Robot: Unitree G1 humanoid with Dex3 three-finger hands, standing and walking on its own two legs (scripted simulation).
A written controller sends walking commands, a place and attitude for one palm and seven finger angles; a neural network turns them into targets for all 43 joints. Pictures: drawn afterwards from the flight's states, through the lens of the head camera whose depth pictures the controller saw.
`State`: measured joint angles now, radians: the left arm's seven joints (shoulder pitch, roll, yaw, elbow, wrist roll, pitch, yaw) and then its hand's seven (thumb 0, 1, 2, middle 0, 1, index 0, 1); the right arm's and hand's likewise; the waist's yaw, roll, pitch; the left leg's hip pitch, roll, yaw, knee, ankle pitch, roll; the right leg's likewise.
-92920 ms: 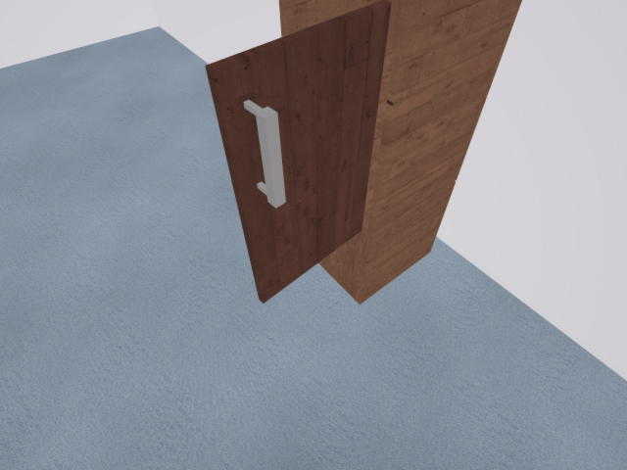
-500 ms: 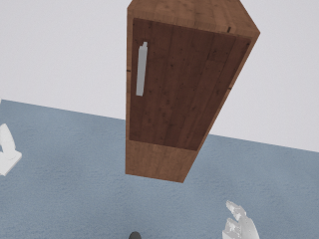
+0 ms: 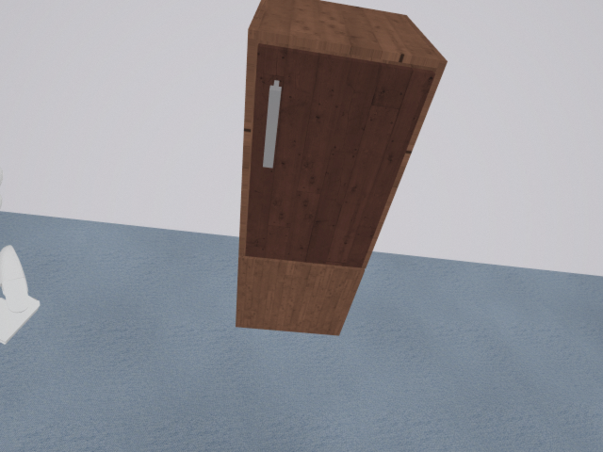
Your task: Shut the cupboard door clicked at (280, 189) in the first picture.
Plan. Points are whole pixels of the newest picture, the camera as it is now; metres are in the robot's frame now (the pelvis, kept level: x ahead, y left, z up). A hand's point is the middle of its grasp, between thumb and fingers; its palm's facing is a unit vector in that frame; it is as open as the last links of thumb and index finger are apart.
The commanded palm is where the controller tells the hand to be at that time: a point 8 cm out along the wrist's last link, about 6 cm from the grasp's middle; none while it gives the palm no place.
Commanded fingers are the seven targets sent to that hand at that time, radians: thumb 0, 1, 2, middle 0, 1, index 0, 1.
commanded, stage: stop stepping back and stand still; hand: left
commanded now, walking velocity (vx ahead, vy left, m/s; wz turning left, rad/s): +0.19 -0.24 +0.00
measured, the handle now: (272, 125) +0.72 +0.15 +0.11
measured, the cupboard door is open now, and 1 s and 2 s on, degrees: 0 0 0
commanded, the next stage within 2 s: let the arm hang, fingers relaxed in 1.30 s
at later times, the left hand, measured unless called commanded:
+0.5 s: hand out of the picture +0.09 +0.32 +0.18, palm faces +0.60 -0.71 -0.37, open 7.4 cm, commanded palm +0.05 +0.33 +0.19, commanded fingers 0.00 0.90 0.90 -0.20 -0.30 -0.20 -0.30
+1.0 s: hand out of the picture +0.14 +0.33 +0.16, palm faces +0.43 -0.75 -0.50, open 7.4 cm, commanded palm +0.09 +0.36 +0.19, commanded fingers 0.00 0.90 0.90 -0.20 -0.30 -0.20 -0.30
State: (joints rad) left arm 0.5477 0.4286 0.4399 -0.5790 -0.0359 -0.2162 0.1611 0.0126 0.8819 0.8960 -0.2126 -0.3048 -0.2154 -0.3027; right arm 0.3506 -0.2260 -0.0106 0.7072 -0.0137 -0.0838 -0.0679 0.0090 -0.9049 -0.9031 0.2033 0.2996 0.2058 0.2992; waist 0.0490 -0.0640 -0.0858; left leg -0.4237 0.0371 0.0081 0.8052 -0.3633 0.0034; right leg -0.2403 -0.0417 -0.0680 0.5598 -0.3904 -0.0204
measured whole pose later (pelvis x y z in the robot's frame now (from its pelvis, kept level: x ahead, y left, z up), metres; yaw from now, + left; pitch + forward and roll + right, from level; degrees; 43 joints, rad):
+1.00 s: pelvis -0.04 +0.06 +0.00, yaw +2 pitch +1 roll -1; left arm 0.61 0.41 0.41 -0.49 -0.05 -0.19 0.16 0.01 0.88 0.90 -0.21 -0.30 -0.21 -0.30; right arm 0.23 -0.19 0.02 0.66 0.00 -0.08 -0.05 0.01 -0.90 -0.90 0.21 0.30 0.21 0.30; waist 0.01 0.02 0.02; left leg -0.31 0.03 0.02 0.63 -0.33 -0.01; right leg -0.25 0.04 -0.06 0.51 -0.28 -0.05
